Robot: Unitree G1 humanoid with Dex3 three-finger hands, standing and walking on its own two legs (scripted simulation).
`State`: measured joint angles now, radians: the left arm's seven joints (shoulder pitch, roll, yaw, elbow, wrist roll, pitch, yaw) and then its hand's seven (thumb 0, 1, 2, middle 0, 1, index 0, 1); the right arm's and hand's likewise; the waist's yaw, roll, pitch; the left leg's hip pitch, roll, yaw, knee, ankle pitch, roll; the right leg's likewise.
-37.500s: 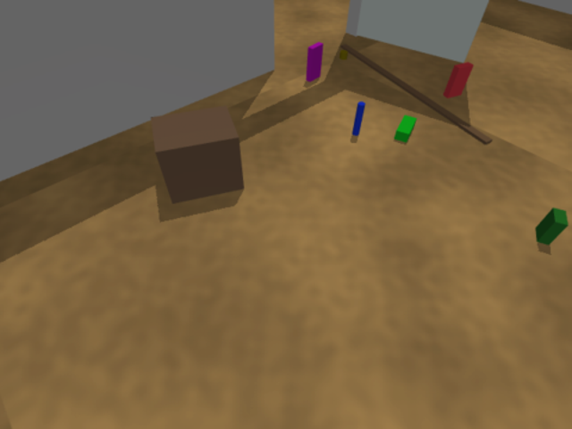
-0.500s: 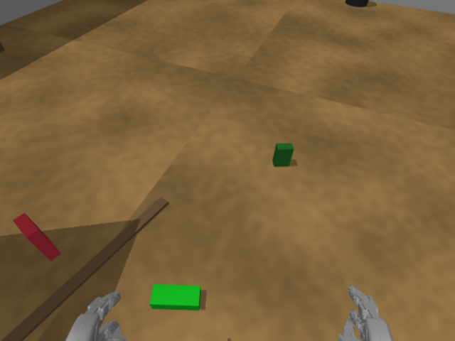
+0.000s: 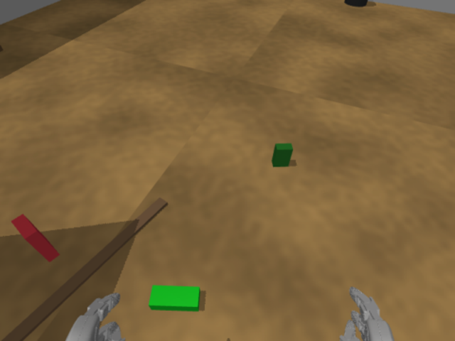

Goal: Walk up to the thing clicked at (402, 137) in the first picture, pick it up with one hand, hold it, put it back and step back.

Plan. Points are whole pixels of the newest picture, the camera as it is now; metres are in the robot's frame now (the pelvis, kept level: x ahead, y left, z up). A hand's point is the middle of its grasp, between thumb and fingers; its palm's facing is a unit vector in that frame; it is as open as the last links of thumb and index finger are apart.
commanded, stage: home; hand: left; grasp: from above
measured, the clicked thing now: (175, 298) +0.43 +0.19 -0.68
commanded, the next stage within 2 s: stand in 0.52 s
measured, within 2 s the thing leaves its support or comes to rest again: neither
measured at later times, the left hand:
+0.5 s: hand out of the picture +0.17 +0.18 -0.05, palm faces +0.03 -0.98 -0.20, open 7.4 cm
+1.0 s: hand out of the picture +0.09 +0.24 -0.11, palm faces +0.02 -0.95 -0.33, open 7.4 cm
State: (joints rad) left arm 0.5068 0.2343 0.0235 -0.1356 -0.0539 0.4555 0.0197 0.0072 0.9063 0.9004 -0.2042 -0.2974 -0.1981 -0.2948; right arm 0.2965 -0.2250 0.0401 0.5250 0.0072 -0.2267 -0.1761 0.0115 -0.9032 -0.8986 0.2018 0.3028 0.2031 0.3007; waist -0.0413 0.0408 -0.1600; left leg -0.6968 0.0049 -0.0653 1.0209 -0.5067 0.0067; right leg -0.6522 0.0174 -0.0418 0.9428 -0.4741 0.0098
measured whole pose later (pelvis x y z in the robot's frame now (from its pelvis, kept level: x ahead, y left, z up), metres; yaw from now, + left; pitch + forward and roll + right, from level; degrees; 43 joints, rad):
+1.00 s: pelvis +0.00 +0.01 +0.04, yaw -1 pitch -1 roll +0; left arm 0.23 0.28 0.04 0.82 0.04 0.04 0.04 0.01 0.91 0.90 -0.21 -0.30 -0.20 -0.30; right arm 0.19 -0.29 -0.04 0.92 -0.06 -0.02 -0.02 0.01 -0.91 -0.90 0.20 0.30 0.20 0.30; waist 0.02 -0.02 0.03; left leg -0.30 -0.03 -0.01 0.66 -0.35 0.03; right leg -0.29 -0.02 0.01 0.65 -0.34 0.03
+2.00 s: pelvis -0.01 -0.01 +0.07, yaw -1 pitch -3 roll +0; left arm 0.12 0.29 0.02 1.15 0.02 -0.01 0.02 0.00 0.91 0.90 -0.21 -0.30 -0.20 -0.30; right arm 0.14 -0.31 -0.02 1.13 -0.02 -0.01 -0.02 0.00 -0.91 -0.90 0.20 0.30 0.20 0.30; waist 0.00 0.01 0.07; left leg -0.10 0.00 -0.02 0.34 -0.18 0.00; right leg -0.10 0.00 0.01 0.34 -0.18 0.00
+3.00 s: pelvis +0.00 -0.01 +0.07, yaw -2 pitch -2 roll +0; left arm 0.11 0.33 0.01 1.14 0.01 -0.01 0.01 0.00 0.91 0.90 -0.21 -0.30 -0.20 -0.29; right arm 0.12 -0.33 -0.01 1.15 -0.02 -0.01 0.00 0.00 -0.91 -0.90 0.20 0.30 0.20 0.30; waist 0.00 0.00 0.06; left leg -0.09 0.00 0.00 0.31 -0.18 -0.01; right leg -0.10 0.01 0.02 0.32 -0.17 0.00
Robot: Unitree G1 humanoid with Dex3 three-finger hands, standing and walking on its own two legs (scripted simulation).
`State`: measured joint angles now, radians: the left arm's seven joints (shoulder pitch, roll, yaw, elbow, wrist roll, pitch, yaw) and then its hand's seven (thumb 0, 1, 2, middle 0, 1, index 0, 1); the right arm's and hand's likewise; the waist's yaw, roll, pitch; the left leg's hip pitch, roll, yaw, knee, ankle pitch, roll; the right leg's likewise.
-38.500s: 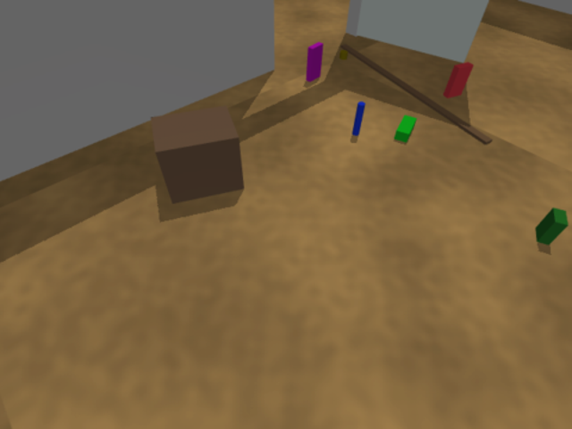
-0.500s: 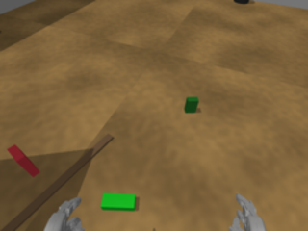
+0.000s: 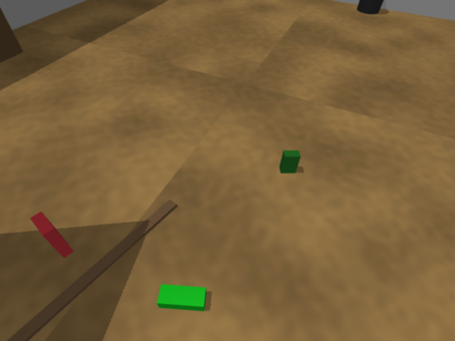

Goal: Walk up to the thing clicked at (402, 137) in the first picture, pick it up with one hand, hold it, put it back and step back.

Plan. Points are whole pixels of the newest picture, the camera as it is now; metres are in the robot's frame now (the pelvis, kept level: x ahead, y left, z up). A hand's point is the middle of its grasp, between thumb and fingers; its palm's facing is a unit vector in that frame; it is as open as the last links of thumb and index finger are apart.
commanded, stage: stand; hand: left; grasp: from above
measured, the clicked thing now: (182, 297) +0.43 +0.19 -0.73
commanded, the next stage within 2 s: none
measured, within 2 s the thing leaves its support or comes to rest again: neither
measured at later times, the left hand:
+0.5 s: hand out of the picture +0.03 +0.23 -0.14, palm faces +0.02 -0.94 -0.33, open 7.4 cm
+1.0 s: hand out of the picture +0.06 +0.22 -0.14, palm faces +0.00 -0.95 -0.32, open 7.4 cm
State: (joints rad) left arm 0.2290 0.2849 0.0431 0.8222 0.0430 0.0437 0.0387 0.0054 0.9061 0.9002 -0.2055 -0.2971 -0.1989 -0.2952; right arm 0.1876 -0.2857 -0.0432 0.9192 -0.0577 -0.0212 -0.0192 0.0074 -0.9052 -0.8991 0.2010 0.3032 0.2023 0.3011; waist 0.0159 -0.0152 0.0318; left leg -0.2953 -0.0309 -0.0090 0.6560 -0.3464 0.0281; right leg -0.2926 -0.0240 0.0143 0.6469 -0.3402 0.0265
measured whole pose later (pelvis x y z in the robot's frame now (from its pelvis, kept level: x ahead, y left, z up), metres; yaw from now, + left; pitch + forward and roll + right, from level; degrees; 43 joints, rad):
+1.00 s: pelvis +0.00 -0.02 +0.02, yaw +0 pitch -3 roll +0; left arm 0.12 0.29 0.02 1.15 0.02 -0.01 0.02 0.00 0.91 0.90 -0.21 -0.30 -0.20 -0.30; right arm 0.14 -0.31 -0.02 1.13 -0.02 -0.01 -0.02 0.00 -0.91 -0.90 0.20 0.30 0.20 0.30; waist 0.00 0.01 0.07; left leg -0.10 0.00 -0.02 0.34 -0.18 0.00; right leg -0.10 0.00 0.01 0.34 -0.18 0.00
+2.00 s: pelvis +0.00 -0.02 +0.03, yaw -1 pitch -2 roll +0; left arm 0.11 0.33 0.01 1.14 0.01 -0.01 0.01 0.00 0.91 0.90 -0.21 -0.30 -0.20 -0.29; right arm 0.12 -0.33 -0.01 1.15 -0.02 -0.01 0.00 0.00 -0.91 -0.90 0.20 0.30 0.20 0.30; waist 0.00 0.00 0.06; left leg -0.09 0.00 0.00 0.31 -0.18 -0.01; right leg -0.10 0.01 0.02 0.32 -0.17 0.00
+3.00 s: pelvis -0.17 -0.05 +0.01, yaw -4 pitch +0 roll +1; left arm 0.20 0.34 0.07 0.84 0.03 0.03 0.02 0.00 0.90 0.90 -0.21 -0.30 -0.20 -0.30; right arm 0.14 -0.42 -0.03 0.91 0.00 0.05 -0.03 0.00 -0.91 -0.90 0.20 0.30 0.20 0.30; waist 0.02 0.04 0.16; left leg -0.44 -0.12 -0.14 1.09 -0.49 -0.01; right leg -0.31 0.02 0.04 0.61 -0.29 -0.03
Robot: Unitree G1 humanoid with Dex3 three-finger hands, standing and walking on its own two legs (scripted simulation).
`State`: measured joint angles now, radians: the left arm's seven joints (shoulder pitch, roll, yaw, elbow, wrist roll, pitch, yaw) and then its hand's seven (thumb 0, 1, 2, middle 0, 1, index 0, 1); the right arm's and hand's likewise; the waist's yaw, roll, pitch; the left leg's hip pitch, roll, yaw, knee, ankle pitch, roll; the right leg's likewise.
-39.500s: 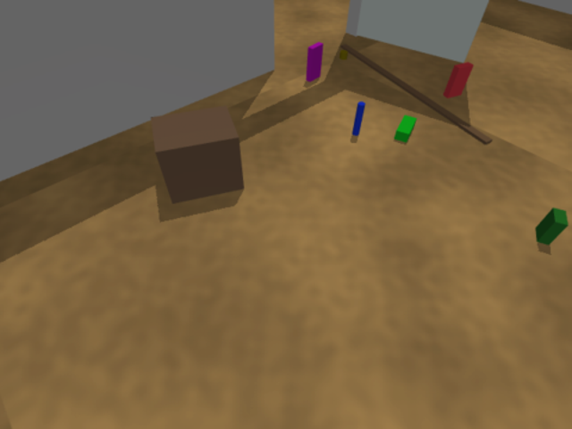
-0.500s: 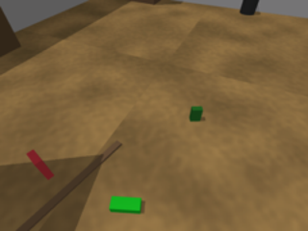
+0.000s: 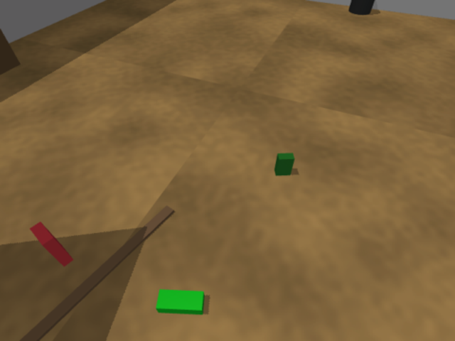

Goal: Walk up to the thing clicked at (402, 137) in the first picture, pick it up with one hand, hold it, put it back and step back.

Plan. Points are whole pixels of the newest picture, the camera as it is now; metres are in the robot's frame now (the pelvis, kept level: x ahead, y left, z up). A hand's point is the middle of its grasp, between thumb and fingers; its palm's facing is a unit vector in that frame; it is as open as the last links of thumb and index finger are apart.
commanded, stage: stand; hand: left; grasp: from above
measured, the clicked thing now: (181, 301) +0.43 +0.21 -0.75
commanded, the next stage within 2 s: step back in 1.14 s
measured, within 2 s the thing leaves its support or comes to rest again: neither
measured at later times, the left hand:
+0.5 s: hand out of the picture +0.08 +0.24 -0.16, palm faces -0.01 -0.94 -0.33, open 7.4 cm
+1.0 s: hand out of the picture +0.08 +0.24 -0.16, palm faces -0.03 -0.94 -0.33, open 7.4 cm
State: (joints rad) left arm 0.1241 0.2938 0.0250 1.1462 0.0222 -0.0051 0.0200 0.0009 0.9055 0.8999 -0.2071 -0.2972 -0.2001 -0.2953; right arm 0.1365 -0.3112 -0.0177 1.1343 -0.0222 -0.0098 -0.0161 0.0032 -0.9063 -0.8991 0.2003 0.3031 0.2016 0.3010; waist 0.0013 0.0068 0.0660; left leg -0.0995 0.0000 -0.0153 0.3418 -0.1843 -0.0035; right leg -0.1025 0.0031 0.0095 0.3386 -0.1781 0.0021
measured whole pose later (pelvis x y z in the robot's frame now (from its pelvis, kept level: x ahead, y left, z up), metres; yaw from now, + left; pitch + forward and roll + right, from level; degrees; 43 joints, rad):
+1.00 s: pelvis +0.01 +0.00 +0.00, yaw -1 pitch -2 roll +0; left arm 0.11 0.33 0.01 1.14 0.01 -0.01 0.01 0.00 0.91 0.90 -0.21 -0.30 -0.20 -0.29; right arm 0.12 -0.33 -0.01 1.15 -0.02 -0.01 0.00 0.00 -0.91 -0.90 0.20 0.30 0.20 0.30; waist 0.00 0.00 0.06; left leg -0.09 0.00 0.00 0.31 -0.18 -0.01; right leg -0.10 0.01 0.02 0.32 -0.17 0.00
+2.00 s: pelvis -0.17 -0.04 -0.02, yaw -4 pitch +0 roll +1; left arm 0.20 0.34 0.07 0.84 0.03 0.03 0.02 0.00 0.90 0.90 -0.21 -0.30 -0.20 -0.30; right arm 0.14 -0.42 -0.03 0.91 0.00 0.05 -0.03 0.00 -0.91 -0.90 0.20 0.30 0.20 0.30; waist 0.02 0.04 0.16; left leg -0.44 -0.12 -0.14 1.09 -0.49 -0.01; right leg -0.31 0.02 0.04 0.61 -0.29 -0.03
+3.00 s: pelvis -0.53 -0.01 -0.04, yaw +1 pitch -4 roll +2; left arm 0.07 0.40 0.07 0.80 0.02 0.06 0.04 0.00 0.90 0.90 -0.21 -0.30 -0.20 -0.30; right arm 0.23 -0.39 -0.05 0.91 -0.04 0.07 0.02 0.00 -0.91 -0.90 0.20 0.30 0.20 0.30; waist -0.01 -0.06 0.21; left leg -0.23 -0.06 -0.01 0.71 -0.40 0.02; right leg -0.49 -0.10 0.01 0.71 -0.26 0.01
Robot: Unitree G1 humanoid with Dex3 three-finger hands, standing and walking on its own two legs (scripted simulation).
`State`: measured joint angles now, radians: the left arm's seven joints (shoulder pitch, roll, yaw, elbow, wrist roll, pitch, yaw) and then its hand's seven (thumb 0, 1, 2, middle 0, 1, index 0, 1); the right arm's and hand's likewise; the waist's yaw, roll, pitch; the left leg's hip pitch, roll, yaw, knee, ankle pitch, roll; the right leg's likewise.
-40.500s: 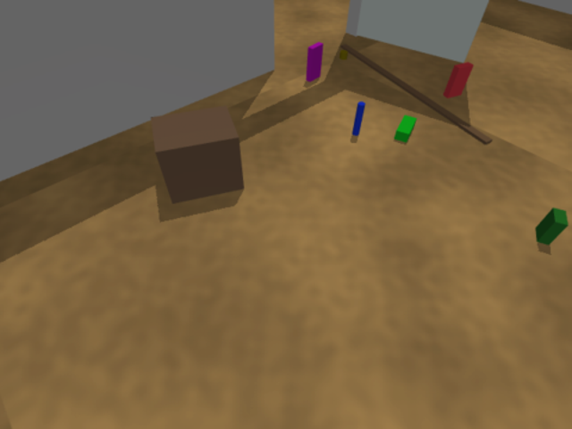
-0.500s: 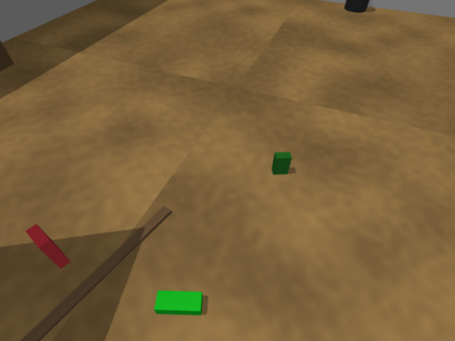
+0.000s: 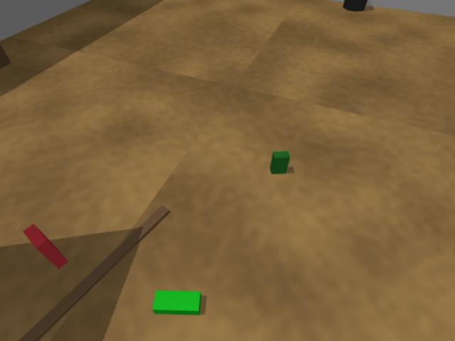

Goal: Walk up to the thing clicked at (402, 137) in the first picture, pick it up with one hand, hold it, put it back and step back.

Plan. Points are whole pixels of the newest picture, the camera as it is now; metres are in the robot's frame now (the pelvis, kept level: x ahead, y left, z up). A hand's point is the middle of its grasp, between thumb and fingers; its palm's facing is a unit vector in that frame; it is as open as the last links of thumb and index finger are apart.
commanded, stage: stand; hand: left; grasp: from above
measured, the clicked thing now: (177, 302) +0.42 +0.22 -0.75
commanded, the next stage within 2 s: step back in 0.14 s
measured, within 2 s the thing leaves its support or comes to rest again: neither
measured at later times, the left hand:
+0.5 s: hand out of the picture +0.07 +0.28 -0.18, palm faces -0.07 -0.91 -0.41, open 7.4 cm
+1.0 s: hand out of the picture -0.09 +0.23 -0.15, palm faces -0.05 -0.90 -0.43, open 7.4 cm
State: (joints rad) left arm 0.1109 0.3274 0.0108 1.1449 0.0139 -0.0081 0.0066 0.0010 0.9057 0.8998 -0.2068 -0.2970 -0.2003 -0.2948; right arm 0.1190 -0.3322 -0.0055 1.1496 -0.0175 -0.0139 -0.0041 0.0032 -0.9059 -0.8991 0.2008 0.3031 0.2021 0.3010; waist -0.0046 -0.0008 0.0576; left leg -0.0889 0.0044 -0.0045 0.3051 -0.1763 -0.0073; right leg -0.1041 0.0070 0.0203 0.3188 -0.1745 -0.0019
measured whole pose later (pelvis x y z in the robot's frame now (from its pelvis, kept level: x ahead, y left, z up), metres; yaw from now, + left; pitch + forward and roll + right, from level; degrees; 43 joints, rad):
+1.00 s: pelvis -0.17 -0.04 -0.02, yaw -3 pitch +0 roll +1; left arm 0.20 0.34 0.07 0.84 0.03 0.03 0.02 0.00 0.90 0.90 -0.21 -0.30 -0.20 -0.30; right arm 0.14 -0.42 -0.03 0.91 0.00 0.05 -0.03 0.00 -0.91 -0.90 0.20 0.30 0.20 0.30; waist 0.02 0.04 0.16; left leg -0.44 -0.12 -0.14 1.09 -0.49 -0.01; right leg -0.31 0.02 0.04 0.61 -0.29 -0.03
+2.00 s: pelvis -0.53 -0.01 -0.04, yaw +2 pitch -4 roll +2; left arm 0.07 0.40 0.07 0.80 0.02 0.06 0.04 0.00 0.90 0.90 -0.21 -0.30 -0.20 -0.30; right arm 0.23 -0.39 -0.05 0.91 -0.04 0.07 0.02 0.00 -0.91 -0.90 0.20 0.30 0.20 0.30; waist -0.01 -0.06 0.21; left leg -0.23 -0.06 -0.01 0.71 -0.40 0.02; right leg -0.49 -0.10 0.01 0.71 -0.26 0.01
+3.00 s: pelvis -0.62 -0.01 -0.02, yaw -3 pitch -3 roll +0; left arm 0.12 0.37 0.06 0.94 0.04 -0.01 -0.02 0.00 0.91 0.90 -0.21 -0.30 -0.20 -0.29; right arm 0.25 -0.40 -0.05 0.99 -0.02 -0.01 -0.01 0.01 -0.91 -0.90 0.20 0.30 0.20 0.30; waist -0.01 0.00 0.07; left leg -0.31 0.01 -0.04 0.82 -0.53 0.00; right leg -0.25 -0.02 -0.02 0.60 -0.31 -0.01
